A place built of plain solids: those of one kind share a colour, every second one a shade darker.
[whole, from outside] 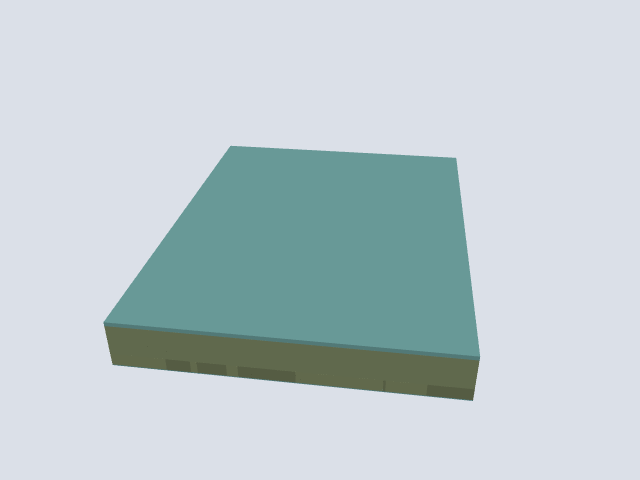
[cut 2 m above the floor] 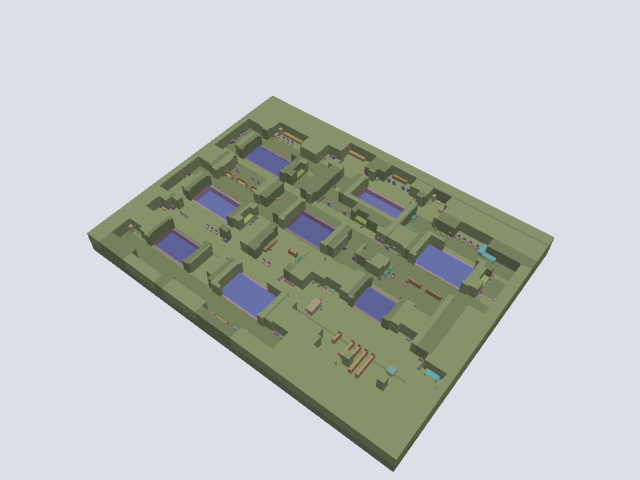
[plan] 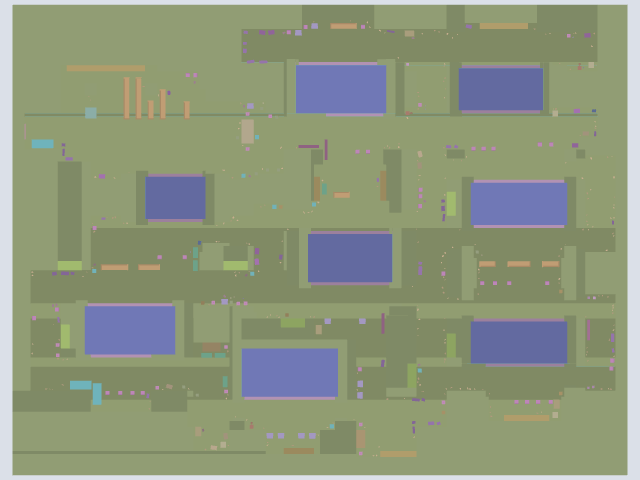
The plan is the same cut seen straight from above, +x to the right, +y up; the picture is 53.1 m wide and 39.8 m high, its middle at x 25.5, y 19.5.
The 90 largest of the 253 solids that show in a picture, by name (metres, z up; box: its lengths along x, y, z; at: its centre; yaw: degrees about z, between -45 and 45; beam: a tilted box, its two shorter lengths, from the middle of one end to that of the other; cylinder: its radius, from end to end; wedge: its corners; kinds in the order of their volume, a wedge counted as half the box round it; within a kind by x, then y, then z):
{
 "wall_rock_1": {"box": [1.0, 12.0, 3.8], "at": [0.5, 33.0, 1.9]},
 "wall_rock_2": {"box": [1.5, 20.0, 3.8], "at": [0.75, 17.0, 1.9]},
 "wall_rock_3": {"box": [3.0, 9.0, 3.8], "at": [2.5, 34.5, 1.9]},
 "wall_rock_4": {"box": [2.25, 10.0, 3.8], "at": [2.62, 22.0, 1.9]},
 "wall_rock_5": {"box": [6.5, 1.75, 3.8], "at": [3.25, 6.12, 1.9]},
 "wall_rock_6": {"box": [2.0, 8.25, 3.8], "at": [4.75, 21.88, 1.9]},
 "wall_rock_7": {"box": [0.75, 9.0, 3.8], "at": [6.12, 21.5, 1.9]},
 "wall_rock_8": {"box": [14.5, 1.25, 3.8], "at": [7.25, 4.62, 1.9]},
 "wall_rock_9": {"box": [15.0, 2.0, 3.8], "at": [7.5, 3.0, 1.9]},
 "wall_rock_10": {"box": [2.5, 3.0, 3.8], "at": [7.75, 23.0, 1.9]},
 "wall_rock_11": {"box": [8.0, 5.0, 3.8], "at": [8.0, 36.5, 1.9]},
 "wall_rock_12": {"box": [1.25, 4.0, 3.8], "at": [9.62, 23.0, 1.9]},
 "wall_rock_13": {"box": [21.0, 0.25, 3.8], "at": [10.5, 1.88, 1.9]},
 "wall_rock_14": {"box": [3.0, 1.75, 3.8], "at": [13.0, 6.12, 1.9]},
 "wall_rock_15": {"box": [3.5, 5.5, 3.8], "at": [13.75, 36.25, 1.9]},
 "wall_rock_16": {"box": [28.5, 0.25, 3.8], "at": [14.25, 1.62, 1.9]},
 "wall_rock_17": {"box": [0.75, 4.5, 3.8], "at": [14.62, 12.0, 1.9]},
 "wall_rock_18": {"box": [0.5, 7.0, 3.8], "at": [15.75, 35.5, 1.9]},
 "wall_rock_19": {"box": [3.0, 3.0, 3.8], "at": [16.5, 12.5, 1.9]},
 "wall_rock_20": {"box": [1.25, 4.0, 3.8], "at": [17.38, 23.0, 1.9]},
 "wall_rock_21": {"box": [3.0, 5.0, 3.8], "at": [17.5, 36.5, 1.9]},
 "wall_rock_22": {"box": [5.0, 3.0, 3.8], "at": [18.5, 32.5, 1.9]},
 "wall_rock_23": {"box": [0.75, 7.5, 3.8], "at": [18.62, 10.25, 1.9]},
 "wall_rock_24": {"box": [2.0, 3.0, 3.8], "at": [19.0, 23.0, 1.9]},
 "wall_rock_25": {"box": [3.0, 1.75, 3.8], "at": [19.5, 2.88, 1.9]},
 "wall_rock_26": {"box": [2.5, 2.0, 3.8], "at": [21.25, 23.5, 1.9]},
 "wall_rock_27": {"box": [5.0, 2.0, 3.8], "at": [21.5, 38.0, 1.9]},
 "wall_rock_28": {"box": [1.5, 4.0, 3.8], "at": [21.75, 32.0, 1.9]},
 "wall_rock_29": {"box": [6.0, 1.0, 3.8], "at": [22.0, 11.75, 1.9]},
 "wall_rock_30": {"box": [8.0, 0.75, 3.8], "at": [23.0, 10.88, 1.9]},
 "wall_rock_31": {"box": [1.0, 4.5, 3.8], "at": [23.25, 18.0, 1.9]},
 "wall_rock_32": {"box": [2.25, 5.0, 3.8], "at": [23.62, 24.5, 1.9]},
 "wall_rock_33": {"box": [51.0, 1.5, 3.8], "at": [25.5, 0.75, 1.9]},
 "wall_rock_34": {"box": [3.0, 2.0, 3.8], "at": [27.0, 2.75, 1.9]},
 "wall_rock_35": {"box": [6.0, 1.25, 3.8], "at": [27.0, 38.38, 1.9]},
 "wall_rock_36": {"box": [0.75, 4.75, 3.8], "at": [27.38, 8.87, 1.9]},
 "wall_rock_37": {"box": [0.75, 5.0, 3.8], "at": [28.12, 8.75, 1.9]},
 "wall_rock_38": {"box": [1.0, 5.25, 3.8], "at": [31.75, 24.38, 1.9]},
 "wall_rock_39": {"box": [1.75, 6.0, 3.8], "at": [31.88, 10.25, 1.9]},
 "wall_rock_40": {"box": [0.75, 4.5, 3.8], "at": [32.12, 32.0, 1.9]},
 "wall_rock_41": {"box": [1.25, 4.5, 3.8], "at": [32.87, 18.0, 1.9]},
 "wall_rock_42": {"box": [1.25, 5.0, 3.8], "at": [32.87, 24.5, 1.9]},
 "wall_rock_43": {"box": [6.0, 2.0, 3.8], "at": [33.0, 38.0, 1.9]},
 "wall_rock_44": {"box": [0.75, 4.75, 3.8], "at": [33.12, 11.62, 1.9]},
 "wall_rock_45": {"box": [1.25, 4.0, 3.8], "at": [36.63, 16.75, 1.9]},
 "wall_rock_46": {"box": [3.5, 2.0, 3.8], "at": [37.75, 5.5, 1.9]},
 "wall_rock_47": {"box": [1.0, 4.5, 3.8], "at": [37.75, 16.75, 1.9]},
 "wall_rock_48": {"box": [6.0, 1.5, 3.8], "at": [40.5, 38.25, 1.9]},
 "wall_rock_49": {"box": [17.5, 2.5, 3.8], "at": [42.25, 2.75, 1.9]},
 "wall_rock_50": {"box": [15.0, 0.5, 3.8], "at": [43.5, 4.25, 1.9]},
 "wall_rock_51": {"box": [5.0, 2.25, 3.8], "at": [46.0, 37.88, 1.9]},
 "wall_rock_52": {"box": [1.0, 4.5, 3.8], "at": [46.25, 16.75, 1.9]},
 "wall_rock_53": {"box": [4.0, 3.0, 3.8], "at": [46.5, 32.0, 1.9]},
 "wall_rock_54": {"box": [5.5, 2.0, 3.8], "at": [48.25, 5.5, 1.9]},
 "wall_rock_55": {"box": [2.5, 3.5, 3.8], "at": [48.75, 16.75, 1.9]},
 "wall_rock_56": {"box": [2.5, 1.5, 3.8], "at": [48.75, 27.25, 1.9]},
 "wall_rock_57": {"box": [1.5, 11.0, 3.8], "at": [49.25, 33.5, 1.9]},
 "wall_rock_58": {"box": [1.0, 32.0, 3.8], "at": [50.5, 23.0, 1.9]},
 "floor_strip_1": {"box": [5.75, 2.25, 1.5], "at": [2.88, 11.88, -0.75]},
 "floor_strip_2": {"box": [10.75, 3.5, 1.5], "at": [5.38, 22.75, -0.75]},
 "floor_strip_3": {"box": [18.75, 2.75, 1.5], "at": [9.38, 7.62, -0.75]},
 "floor_strip_4": {"box": [18.75, 0.75, 1.5], "at": [9.38, 9.37, -0.75]},
 "floor_strip_5": {"box": [23.25, 4.0, 1.5], "at": [11.62, 32.0, -0.75]},
 "floor_strip_6": {"box": [24.25, 4.5, 1.5], "at": [12.12, 18.0, -0.75]},
 "floor_strip_7": {"box": [37.75, 0.5, 1.5], "at": [18.88, 20.75, -0.75]},
 "floor_strip_8": {"box": [51.0, 6.25, 1.5], "at": [25.5, 3.12, -0.75]},
 "floor_strip_9": {"box": [51.0, 1.5, 1.5], "at": [25.5, 15.0, -0.75]},
 "floor_strip_10": {"box": [51.0, 0.25, 1.5], "at": [25.5, 20.38, -0.75]},
 "floor_strip_11": {"box": [51.0, 4.75, 1.5], "at": [25.5, 27.38, -0.75]},
 "floor_strip_12": {"box": [51.0, 4.75, 1.5], "at": [25.5, 36.62, -0.75]},
 "floor_strip_13": {"box": [24.0, 2.25, 1.5], "at": [25.75, 11.88, -0.75]},
 "floor_strip_14": {"box": [21.5, 3.5, 1.5], "at": [27.0, 22.75, -0.75]},
 "floor_strip_15": {"box": [37.25, 1.25, 1.5], "at": [32.38, 13.63, -0.75]},
 "floor_strip_16": {"box": [10.5, 1.0, 1.5], "at": [32.5, 10.25, -0.75]},
 "floor_strip_17": {"box": [34.75, 0.5, 1.5], "at": [33.62, 24.75, -0.75]},
 "floor_strip_18": {"box": [5.5, 4.0, 1.5], "at": [34.0, 32.0, -0.75]},
 "floor_strip_19": {"box": [23.75, 2.75, 1.5], "at": [39.12, 7.62, -0.75]},
 "floor_strip_20": {"box": [19.25, 4.5, 1.5], "at": [41.38, 18.0, -0.75]},
 "floor_strip_21": {"box": [6.75, 4.0, 1.5], "at": [47.62, 32.0, -0.75]},
 "floor_strip_22": {"box": [4.75, 2.25, 1.5], "at": [48.62, 11.88, -0.75]},
 "floor_strip_23": {"box": [4.75, 3.5, 1.5], "at": [48.62, 22.75, -0.75]},
 "ceil_rock_1": {"box": [51.0, 39.0, 0.5], "at": [25.5, 19.5, 4.05]},
 "floor_old_1": {"box": [7.5, 4.0, 1.5], "at": [9.75, 12.0, -0.75]},
 "floor_old_2": {"box": [5.0, 3.5, 1.5], "at": [13.5, 23.0, -0.75]},
 "floor_old_3": {"box": [8.0, 4.0, 0.63], "at": [23.0, 8.5, -1.19]},
 "floor_old_4": {"box": [7.5, 4.0, 1.5], "at": [27.25, 32.0, -0.75]},
 "floor_old_5": {"box": [7.0, 4.0, 0.64], "at": [28.0, 18.0, -1.18]},
 "floor_old_6": {"box": [7.0, 3.5, 0.71], "at": [40.5, 32.0, -1.15]},
 "floor_old_7": {"box": [8.0, 3.5, 1.35], "at": [42.0, 11.0, -0.83]},
 "floor_base_1": {"box": [51.0, 39.0, 0.1], "at": [25.5, 19.5, -1.55]}
}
